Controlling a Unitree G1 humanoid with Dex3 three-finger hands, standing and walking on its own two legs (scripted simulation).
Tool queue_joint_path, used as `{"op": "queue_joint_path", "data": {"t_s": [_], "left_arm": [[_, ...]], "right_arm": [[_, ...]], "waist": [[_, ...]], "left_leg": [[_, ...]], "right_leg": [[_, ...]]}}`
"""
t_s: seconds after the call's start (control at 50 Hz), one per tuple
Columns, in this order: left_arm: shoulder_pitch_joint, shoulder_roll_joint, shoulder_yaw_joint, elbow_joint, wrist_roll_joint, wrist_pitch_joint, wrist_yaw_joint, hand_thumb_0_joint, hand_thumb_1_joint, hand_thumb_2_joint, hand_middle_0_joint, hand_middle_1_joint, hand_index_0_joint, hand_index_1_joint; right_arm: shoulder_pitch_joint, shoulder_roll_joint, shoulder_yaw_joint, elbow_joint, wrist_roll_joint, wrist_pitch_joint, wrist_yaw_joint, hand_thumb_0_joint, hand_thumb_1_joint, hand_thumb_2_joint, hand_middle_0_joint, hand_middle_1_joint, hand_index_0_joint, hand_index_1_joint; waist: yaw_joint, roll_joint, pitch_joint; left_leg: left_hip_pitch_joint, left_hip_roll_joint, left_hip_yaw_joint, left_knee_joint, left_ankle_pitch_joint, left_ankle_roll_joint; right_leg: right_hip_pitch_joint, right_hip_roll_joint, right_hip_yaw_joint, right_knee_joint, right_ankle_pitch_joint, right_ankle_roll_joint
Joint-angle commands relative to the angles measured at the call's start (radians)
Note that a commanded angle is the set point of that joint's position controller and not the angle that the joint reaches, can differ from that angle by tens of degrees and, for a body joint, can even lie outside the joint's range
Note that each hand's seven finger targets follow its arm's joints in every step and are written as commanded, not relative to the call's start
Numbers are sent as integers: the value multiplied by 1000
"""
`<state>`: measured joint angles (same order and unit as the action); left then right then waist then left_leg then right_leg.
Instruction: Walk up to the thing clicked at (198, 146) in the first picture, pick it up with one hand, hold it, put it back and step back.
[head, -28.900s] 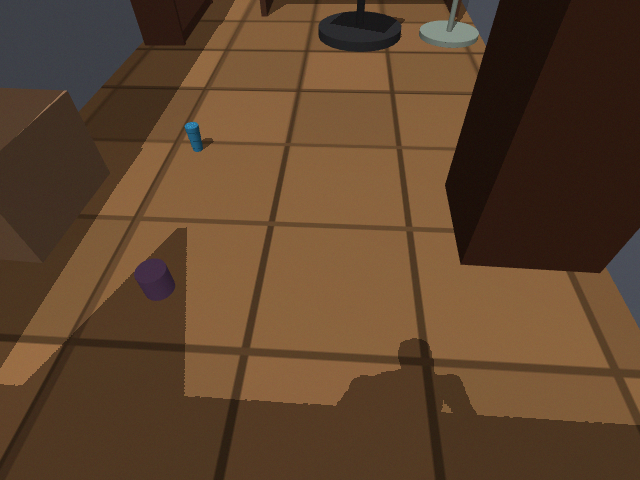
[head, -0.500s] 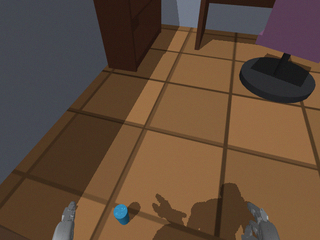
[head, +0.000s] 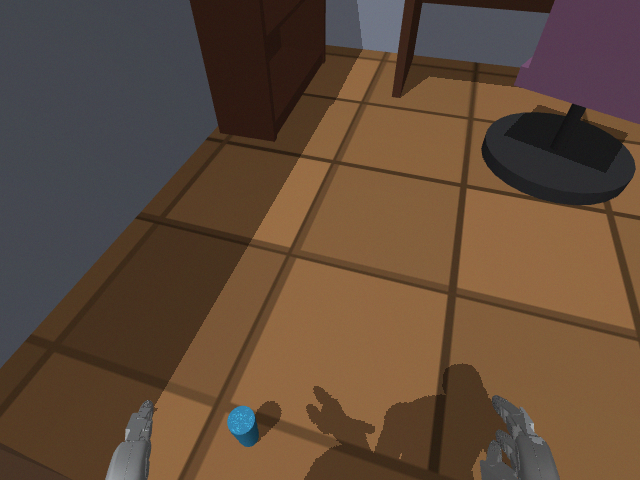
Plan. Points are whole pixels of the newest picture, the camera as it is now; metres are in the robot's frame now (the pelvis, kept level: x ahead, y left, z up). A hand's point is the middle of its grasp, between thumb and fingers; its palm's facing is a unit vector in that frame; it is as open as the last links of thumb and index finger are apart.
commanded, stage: home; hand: left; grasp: from the side
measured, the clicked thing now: (245, 428) +0.40 +0.22 -0.65
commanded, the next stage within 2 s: stand in 0.62 s
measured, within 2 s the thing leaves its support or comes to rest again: neither
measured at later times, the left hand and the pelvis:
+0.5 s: hand (175, 467) +0.18 +0.19 -0.05, palm faces +0.10 -0.95 -0.28, open 17.6 cm; pelvis +0.01 +0.01 +0.00, yaw +0 degrees
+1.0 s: hand (175, 474) +0.17 +0.19 -0.05, palm faces +0.10 -0.95 -0.28, open 13.6 cm; pelvis +0.00 +0.01 +0.00, yaw +0 degrees
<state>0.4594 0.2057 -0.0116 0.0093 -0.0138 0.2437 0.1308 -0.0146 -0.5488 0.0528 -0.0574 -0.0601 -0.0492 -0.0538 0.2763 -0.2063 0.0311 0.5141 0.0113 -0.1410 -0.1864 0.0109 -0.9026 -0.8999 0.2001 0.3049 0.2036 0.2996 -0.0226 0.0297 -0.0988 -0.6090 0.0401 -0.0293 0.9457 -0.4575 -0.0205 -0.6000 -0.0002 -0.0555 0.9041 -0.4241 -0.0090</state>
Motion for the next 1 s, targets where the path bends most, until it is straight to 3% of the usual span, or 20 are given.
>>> {"op": "queue_joint_path", "data": {"t_s": [0.0, 0.04, 0.16, 0.24, 0.32, 0.34, 0.38, 0.4, 0.48, 0.56, 0.58, 0.6, 0.66, 0.7, 0.76, 0.8, 0.84, 0.9, 0.96, 0.98], "left_arm": [[-2, 78, 44, -144, 7, -46, 8, 0, -566, 47, -47, -54, -47, -54], [-57, 127, 75, -236, 9, -52, 13, 0, -555, 54, -49, -57, -49, -56], [-3, 81, 47, -145, 10, -46, 9, 0, -585, 36, -46, -52, -46, -52], [-55, 136, 79, -249, 10, -53, 16, 0, -580, 39, -46, -53, -46, -52], [9, 67, 37, -135, 9, -41, 10, 0, -591, 33, -45, -51, -45, -51], [-38, 106, 66, -206, 9, -48, 13, 0, -583, 37, -46, -52, -46, -52], [0, 91, 48, -162, 11, -43, 9, 0, -582, 38, -46, -53, -46, -52], [-39, 125, 71, -243, 8, -48, 14, 0, -586, 36, -45, -52, -45, -51], [-1, 81, 44, -154, 9, -39, 10, 0, -550, 57, -49, -58, -49, -57], [-36, 115, 66, -212, 10, -46, 11, 0, -561, 50, -48, -56, -48, -55], [17, 71, 33, -133, 11, -38, 7, 0, -562, 49, -48, -56, -48, -55], [-36, 109, 60, -227, 8, -45, 12, 0, -569, 46, -47, -54, -47, -54], [-31, 111, 59, -199, 8, -43, 12, 0, -568, 46, -47, -55, -47, -54], [7, 67, 37, -128, 8, -37, 10, 0, -554, 54, -49, -57, -49, -56], [-50, 110, 55, -217, 9, -47, 12, 0, -314, 294, -200, -297, -200, -296], [-29, 108, 61, -217, 10, -47, 15, 0, -154, 454, -200, -300, -200, -301], [7, 72, 37, -149, 7, -41, 10, 0, 6, 614, -200, -300, -200, -301], [-24, 107, 63, -180, 13, -48, 14, 0, 246, 854, -200, -300, -200, -301], [-22, 104, 60, -208, 10, -51, 13, 0, 486, 900, -200, -300, -200, -301], [-201, 226, 98, 143, 109, -158, -34, 0, 566, 900, -200, -300, -200, -301]], "right_arm": [[-61, -105, -41, -162, -2, -53, -9, 0, -899, -901, 200, 300, 200, 300], [-55, -113, -50, -161, -2, -53, -13, 0, -900, -900, 200, 300, 200, 300], [-62, -107, -46, -156, -3, -53, -10, 0, -900, -900, 199, 300, 199, 300], [-56, -121, -55, -165, -2, -51, -12, 0, -900, -900, 200, 300, 200, 300], [-60, -105, -44, -154, -3, -55, -8, 0, -900, -900, 199, 300, 199, 300], [-54, -114, -51, -153, -3, -54, -9, 0, -900, -900, 199, 300, 199, 300], [-50, -115, -50, -153, -3, -50, -7, 0, -900, -900, 200, 300, 200, 300], [-55, -126, -59, -166, -3, -52, -8, 0, -900, -900, 200, 300, 199, 300], [-47, -106, -46, -146, -5, -48, -5, 0, -900, -900, 200, 300, 200, 300], [-53, -118, -54, -160, -2, -47, -4, 0, -900, -900, 200, 300, 200, 300], [-56, -112, -47, -159, -3, -46, -2, 0, -900, -900, 200, 300, 200, 300], [-51, -116, -51, -155, -3, -48, -2, 0, -900, -900, 200, 300, 200, 300], [-54, -115, -51, -158, -2, -48, -5, 0, -900, -900, 200, 300, 200, 300], [-60, -108, -44, -158, -4, -49, -6, 0, -900, -900, 200, 300, 200, 300], [-61, -118, -49, -163, -2, -48, -5, 0, -900, -900, 200, 300, 200, 300], [-56, -125, -58, -167, -3, -52, -7, 0, -900, -900, 200, 300, 200, 300], [-56, -108, -43, -158, -4, -52, -3, 0, -900, -900, 200, 300, 200, 300], [-54, -113, -50, -158, -3, -51, -6, 0, -900, -900, 200, 300, 200, 300], [-49, -114, -51, -161, -5, -54, -7, 0, -900, -900, 200, 300, 200, 300], [-116, -258, -92, 54, -122, 21, 52, 0, -900, -900, 200, 300, 200, 300]], "waist": [[-6, -19, -89], [1, 10, -129], [1, -20, -88], [12, 31, -128], [-1, -3, -69], [5, 19, -105], [-1, 1, -112], [5, 16, -129], [-4, -15, -85], [8, 12, -103], [-3, -15, -84], [6, 28, -116], [0, -2, -89], [-5, -15, -69], [5, 10, -91], [2, 14, -121], [1, -2, -68], [5, -7, -103], [6, -7, -115], [36, -78, 38]], "left_leg": [[41, -39, 27, -149, 129, 33], [64, -40, 32, -141, 173, 32], [46, -38, 25, -148, 158, 32], [68, -37, 23, -156, 178, 27], [50, -32, 17, -162, 162, 27], [67, -30, 16, -163, 183, 24], [74, -30, 15, -153, 230, 24], [79, -31, 18, -147, 247, 25], [55, -34, 22, -143, 214, 29], [63, -34, 22, -153, 202, 26], [56, -32, 15, -161, 183, 27], [73, -29, 13, -164, 203, 23], [62, -32, 16, -157, 203, 27], [44, -33, 19, -159, 165, 30], [56, -29, 8, -178, 150, 26], [81, -30, 15, -166, 186, 26], [49, -30, 12, -169, 161, 27], [53, -35, 20, -158, 163, 30], [65, -33, 20, -153, 193, 29], [92, 2, -46, -194, 327, 55]], "right_leg": [[77, 14, 5, -166, 113, 4], [91, 10, 9, -164, 159, 4], [79, 15, 0, -163, 141, 3], [94, 16, -2, -155, 154, -1], [71, 21, -9, -152, 137, -1], [86, 22, -11, -144, 155, -3], [93, 23, -12, -138, 195, -3], [103, 20, -10, -139, 216, -2], [89, 17, -5, -151, 193, 2], [86, 16, -7, -149, 174, -1], [82, 21, -11, -147, 154, -1], [92, 21, -13, -139, 170, -5], [91, 19, -12, -149, 174, -1], [75, 19, -6, -155, 143, -1], [80, 20, -14, -147, 124, -4], [93, 18, -11, -147, 157, -4], [78, 20, -14, -149, 133, -3], [85, 16, -8, -155, 138, -1], [97, 16, -8, -149, 170, 0], [213, -70, 85, -181, 229, -54]]}}
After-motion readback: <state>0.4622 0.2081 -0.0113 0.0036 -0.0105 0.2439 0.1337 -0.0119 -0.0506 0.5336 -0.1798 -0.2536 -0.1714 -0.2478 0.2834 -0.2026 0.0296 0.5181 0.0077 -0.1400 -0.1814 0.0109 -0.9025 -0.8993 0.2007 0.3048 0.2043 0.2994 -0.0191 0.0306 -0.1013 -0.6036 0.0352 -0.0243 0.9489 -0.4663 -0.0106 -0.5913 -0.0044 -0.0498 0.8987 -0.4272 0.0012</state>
